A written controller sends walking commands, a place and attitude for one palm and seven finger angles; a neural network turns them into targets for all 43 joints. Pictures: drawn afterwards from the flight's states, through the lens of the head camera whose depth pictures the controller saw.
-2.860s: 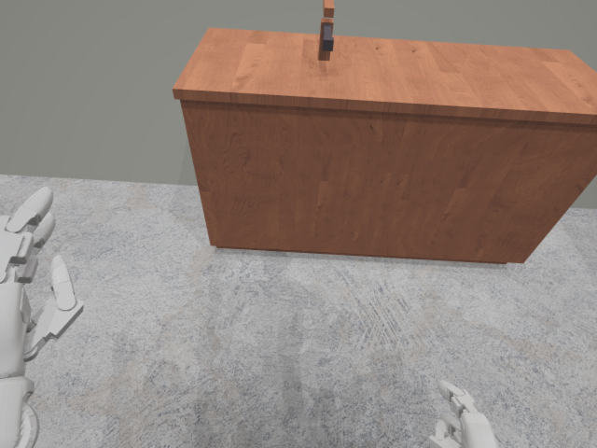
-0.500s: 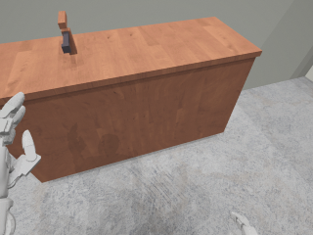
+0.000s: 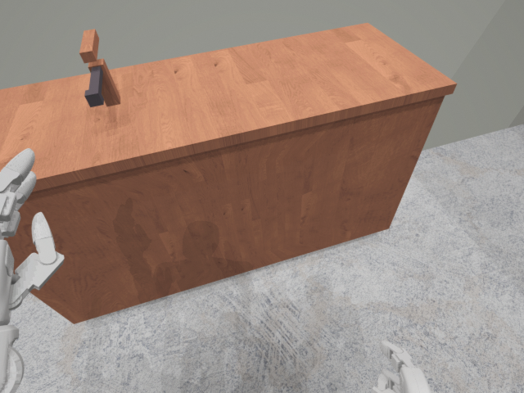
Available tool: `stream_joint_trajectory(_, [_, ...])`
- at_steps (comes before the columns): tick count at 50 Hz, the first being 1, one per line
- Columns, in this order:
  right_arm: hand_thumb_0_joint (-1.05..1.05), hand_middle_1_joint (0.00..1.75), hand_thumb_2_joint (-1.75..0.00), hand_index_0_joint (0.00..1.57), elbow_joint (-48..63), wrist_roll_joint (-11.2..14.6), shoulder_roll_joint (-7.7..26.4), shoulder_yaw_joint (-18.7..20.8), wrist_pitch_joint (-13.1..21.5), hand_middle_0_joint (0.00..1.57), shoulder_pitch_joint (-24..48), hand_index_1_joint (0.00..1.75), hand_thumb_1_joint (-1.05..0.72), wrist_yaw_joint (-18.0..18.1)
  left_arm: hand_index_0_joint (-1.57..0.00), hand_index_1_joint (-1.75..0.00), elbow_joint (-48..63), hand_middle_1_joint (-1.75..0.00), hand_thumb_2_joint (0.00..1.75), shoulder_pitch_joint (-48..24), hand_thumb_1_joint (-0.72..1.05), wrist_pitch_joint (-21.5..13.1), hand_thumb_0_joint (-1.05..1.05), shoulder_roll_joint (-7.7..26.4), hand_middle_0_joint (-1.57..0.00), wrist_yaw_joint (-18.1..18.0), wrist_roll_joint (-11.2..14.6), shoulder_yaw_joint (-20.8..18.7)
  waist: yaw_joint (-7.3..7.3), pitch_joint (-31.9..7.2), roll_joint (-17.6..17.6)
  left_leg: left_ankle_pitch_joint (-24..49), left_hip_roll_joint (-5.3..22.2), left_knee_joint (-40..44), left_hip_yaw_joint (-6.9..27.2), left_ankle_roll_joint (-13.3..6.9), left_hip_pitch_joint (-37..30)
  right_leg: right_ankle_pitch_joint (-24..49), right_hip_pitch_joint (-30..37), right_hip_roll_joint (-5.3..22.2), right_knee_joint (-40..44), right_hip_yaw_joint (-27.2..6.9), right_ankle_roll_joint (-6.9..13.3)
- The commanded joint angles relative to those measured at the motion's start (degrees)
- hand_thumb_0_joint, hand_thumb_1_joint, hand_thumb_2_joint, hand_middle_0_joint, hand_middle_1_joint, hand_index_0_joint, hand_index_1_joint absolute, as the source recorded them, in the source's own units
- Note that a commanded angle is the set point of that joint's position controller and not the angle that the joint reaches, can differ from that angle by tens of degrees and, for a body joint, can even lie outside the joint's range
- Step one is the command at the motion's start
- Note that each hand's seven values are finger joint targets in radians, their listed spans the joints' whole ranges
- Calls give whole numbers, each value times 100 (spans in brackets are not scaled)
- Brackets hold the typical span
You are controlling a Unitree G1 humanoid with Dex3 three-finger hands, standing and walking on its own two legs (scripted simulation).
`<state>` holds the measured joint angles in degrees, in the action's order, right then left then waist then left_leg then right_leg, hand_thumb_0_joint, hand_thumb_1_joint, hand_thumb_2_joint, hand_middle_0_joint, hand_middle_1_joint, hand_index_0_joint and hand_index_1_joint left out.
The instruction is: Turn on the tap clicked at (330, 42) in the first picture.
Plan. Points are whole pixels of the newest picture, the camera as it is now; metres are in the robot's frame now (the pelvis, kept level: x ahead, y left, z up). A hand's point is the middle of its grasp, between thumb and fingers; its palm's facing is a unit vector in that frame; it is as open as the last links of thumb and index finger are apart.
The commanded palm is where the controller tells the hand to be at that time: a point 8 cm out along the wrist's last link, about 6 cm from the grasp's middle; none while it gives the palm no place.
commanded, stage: take the last steps up to it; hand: left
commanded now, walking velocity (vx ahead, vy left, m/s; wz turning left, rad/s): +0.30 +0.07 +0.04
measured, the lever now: (94, 97) +0.65 +0.41 +0.12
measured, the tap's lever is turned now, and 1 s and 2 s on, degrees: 0 0 0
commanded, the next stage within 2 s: come to a stop and stand still in 0.98 s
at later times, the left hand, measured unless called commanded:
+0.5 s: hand (72, 172) +0.34 +0.27 +0.20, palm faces +0.42 -0.82 -0.38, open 7.4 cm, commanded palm +0.27 +0.31 +0.19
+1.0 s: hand (112, 148) +0.40 +0.25 +0.19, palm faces +0.38 -0.83 -0.40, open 7.4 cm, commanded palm +0.35 +0.30 +0.19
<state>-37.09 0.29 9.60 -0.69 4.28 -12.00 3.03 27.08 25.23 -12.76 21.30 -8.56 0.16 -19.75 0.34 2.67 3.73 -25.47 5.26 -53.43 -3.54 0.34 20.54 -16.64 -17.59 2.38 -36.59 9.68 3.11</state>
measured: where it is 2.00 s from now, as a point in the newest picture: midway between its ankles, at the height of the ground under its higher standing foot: outside the picture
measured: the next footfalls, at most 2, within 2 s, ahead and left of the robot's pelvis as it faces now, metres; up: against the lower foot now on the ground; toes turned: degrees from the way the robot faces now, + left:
left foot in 0.36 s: +0.19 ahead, +0.14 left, +0.00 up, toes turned +9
right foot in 0.70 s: +0.23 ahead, -0.10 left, +0.00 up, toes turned -9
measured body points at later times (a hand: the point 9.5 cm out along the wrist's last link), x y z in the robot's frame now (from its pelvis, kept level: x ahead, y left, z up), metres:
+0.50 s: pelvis +0.11 +0.03 +0.01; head +0.12 +0.04 +0.46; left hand +0.31 +0.31 +0.21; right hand +0.28 -0.20 -0.07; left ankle +0.15 +0.13 -0.72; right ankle +0.07 -0.08 -0.66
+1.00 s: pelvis +0.19 +0.01 +0.01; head +0.21 +0.02 +0.46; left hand +0.38 +0.29 +0.21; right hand +0.35 -0.25 -0.07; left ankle +0.24 +0.15 -0.71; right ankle +0.19 -0.09 -0.72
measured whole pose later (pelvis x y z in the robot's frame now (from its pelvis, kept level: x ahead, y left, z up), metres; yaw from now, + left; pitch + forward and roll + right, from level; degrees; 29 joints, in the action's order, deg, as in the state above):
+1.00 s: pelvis +0.19 +0.01 +0.01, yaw +1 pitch -1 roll +0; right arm -35.3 -0.1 14.5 1.8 2.6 -11.1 4.0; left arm 31.0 27.8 -13.1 20.4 -9.0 0.5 -19.5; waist -0.8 4.1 -1.4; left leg -17.5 4.0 -39.0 -5.3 0.2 21.6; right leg -16.0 -12.5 4.0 -30.2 8.7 0.7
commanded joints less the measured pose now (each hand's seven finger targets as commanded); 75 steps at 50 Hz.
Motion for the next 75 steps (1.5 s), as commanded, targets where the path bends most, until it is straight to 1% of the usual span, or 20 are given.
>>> stream_joint_trajectory(1, [0, 30, -90, 20, 775, -19, 692, 286, 189, 20, 498, 30, -90, 35, -20, -30, 590, -30, 90, -131, 90, -322, 0, 1006, -20, -81, 102, -893, -52, -379, -1044, 436, 98, -1826, 478, 106, 2121, 182, 1358, 1819, 2207, -2779, 771])
stream_joint_trajectory(7, [0, 30, -90, 20, 878, -40, 742, 309, 134, 20, 590, 30, -90, 62, -20, -30, 1265, -30, 90, -424, 90, -536, 0, 1014, -20, -139, 53, -753, -67, -711, -921, 969, 107, 224, -81, 59, 1298, 2192, 1462, 1474, 1887, -1160, 565])
stream_joint_trajectory(16, [0, 30, -90, 20, 1132, -36, 793, 458, 228, 20, 289, 30, -90, 153, -20, -30, 1557, -30, 90, -176, 90, -435, 0, 996, -20, -295, 133, -877, -51, -938, -537, 1616, -288, 2732, -688, -162, -1084, 1456, 914, 985, 555, -885, 218])
stream_joint_trajectory(18, [0, 30, -90, 20, 1167, -5, 1015, 526, 210, 20, 266, 30, -90, 151, -20, -30, 1674, -30, 90, -265, 90, -499, 0, 894, -20, -282, 154, -802, -136, -1230, 1331, 2488, 1347, 3209, 1872, -991, -2622, -865, -948, 55, -1825, -264, -297])
stream_joint_trajectory(19, [0, 30, -90, 20, 1236, -3, 893, 434, 214, 20, 324, 30, -90, 107, -20, -30, 1449, -30, 90, -371, 90, -522, 0, 979, -20, -263, 95, -760, -101, -1022, 1231, 2893, 1837, 3548, 2743, -1394, -2430, -1981, -1512, -157, -2778, -589, -276])
stream_joint_trajectory(21, [0, 30, -90, 20, 1068, -50, 812, 351, 218, 20, 469, 30, -90, 105, -20, -30, 1131, -30, 90, -519, 90, -440, 0, 1124, -20, -163, 117, -846, -126, -590, 880, 1718, 1881, 3792, 2536, -1529, -1494, -1624, -1783, 234, -3260, -966, -321])
stream_joint_trajectory(25, [0, 30, -90, 20, 981, 32, 835, 389, 324, 20, 367, 30, -90, 30, -20, -30, 1704, -30, 90, -132, 90, -439, 0, 750, -20, -79, 122, -592, -15, -691, 854, 1869, 1166, 3617, 859, -1133, -1043, -732, -1205, 246, -2114, -575, -402])
stream_joint_trajectory(33, [0, 30, -90, 20, 949, 21, 787, 289, 382, 20, 437, 30, -90, 122, -20, -30, 1280, -30, 90, -162, 90, -265, 0, 882, -20, -154, 110, -779, -19, -856, 540, 1219, 912, 2920, 241, -641, -577, -85, 550, -141, 638, 99, -489])
stream_joint_trajectory(35, [0, 30, -90, 20, 905, 26, 699, 297, 293, 20, 398, 30, -90, 130, -20, -30, 1006, -30, 90, -394, 90, -234, 0, 910, -20, -159, 40, -749, -37, -881, -525, 398, 403, 1568, -200, -376, 72, -83, 1142, 513, 1442, -963, -161])
stream_joint_trajectory(37, [0, 30, -90, 20, 987, 0, 669, 245, 268, 20, 599, 30, -90, 95, -20, -30, 819, -30, 90, -583, 90, -152, 0, 1067, -20, -195, 61, -775, 52, -647, -1916, -761, -356, -692, -97, -34, 1750, 579, 1697, 2337, 2182, -3773, 845])
stream_joint_trajectory(44, [0, 30, -90, 20, 896, -26, 666, 210, 83, 20, 656, 30, -90, 72, -20, -30, 1252, -30, 90, -256, 90, -421, 0, 960, -20, -167, 46, -756, -12, -794, -1180, 485, -49, 473, -64, 45, 768, 2486, 1226, 1487, 1623, -1095, 496])
stream_joint_trajectory(51, [0, 30, -90, 20, 1143, -48, 780, 399, 120, 20, 399, 30, -90, 167, -20, -30, 1909, -30, 90, -56, 90, -401, 0, 1002, -20, -278, 136, -873, -41, -1010, -465, 1591, -284, 2760, -445, -27, -1018, 918, 823, 990, 866, -936, 138])
stream_joint_trajectory(53, [0, 30, -90, 20, 1211, 3, 1001, 462, 130, 20, 362, 30, -90, 200, -20, -30, 1974, -30, 90, -141, 90, -448, 0, 917, -20, -273, 142, -817, -50, -1008, 1310, 2326, 1105, 3264, 1506, -712, -1862, -874, -555, 83, -864, -328, -320])
stream_joint_trajectory(55, [0, 30, -90, 20, 1123, -82, 860, 356, 174, 20, 475, 30, -90, 166, -20, -30, 1391, -30, 90, -220, 90, -452, 0, 1105, -20, -212, 101, -894, -72, -669, 1345, 2520, 1784, 3823, 2402, -1205, -1312, -1882, -1071, 17, -2244, -726, -333])
stream_joint_trajectory(60, [0, 30, -90, 20, 1036, -12, 871, 345, 326, 20, 262, 30, -90, -4, -20, -30, 1531, -30, 90, -157, 90, -276, 0, 669, -20, -89, 169, -449, -72, -914, 892, 4209, 1079, 3150, 723, -682, -1546, -635, -438, -115, -657, -529, -455])
stream_joint_trajectory(70, [0, 30, -90, 20, 1179, -36, 657, 128, 309, 20, 459, 30, -90, 32, -20, -30, 1392, -30, 90, -242, 90, -81, 0, 977, -20, -126, 194, -753, -97, -940, -254, 1422, 285, 2497, 62, 22, -294, 2024, 1145, 480, 1432, -1361, -208])
stream_joint_trajectory(71, [0, 30, -90, 20, 800, -418, 912, 389, 709, 20, -155, 30, -90, 76, -20, -30, 1923, -30, 90, -6081, 90, -490, 0, 5307, -20, 17, -604, -3840, 186, 114, -1259, 1434, -4, 1999, -252, 37, 242, 1744, 66, 385, 2076, -1579, -396])
stream_joint_trajectory(72, [0, 30, -90, 20, 665, -57, 647, 348, 689, 20, 104, 30, -90, 94, -20, -30, 126, -30, 90, -4956, 90, -293, 0, 3574, -20, 187, -166, -2780, 79, -709, -540, 1434, -90, 2389, 98, -43, -604, 1539, 370, 963, 1637, -1487, 307])
stream_joint_trajectory(73, [0, 30, -90, 20, 842, -53, 614, 332, 727, 20, 198, 30, -90, 47, -20, -30, -660, -30, 90, -2939, 90, -208, 0, 1881, -20, 230, 96, -1500, 103, -791, -670, 1374, -136, 2442, 77, -35, -1075, 1500, 66, 640, 1536, -1814, 221])
stream_joint_trajectory(75, [0, 30, -90, 20, 1037, 70, 803, 356, 695, 20, 153, 30, -90, -60, -20, -30, -1189, -30, 90, -1176, 90, -43, 0, 956, -20, 414, 256, -774, 262, -738, -258, 1132, -206, 2589, -111, -142, -1157, 856, 230, 547, 1738, -1771, -284])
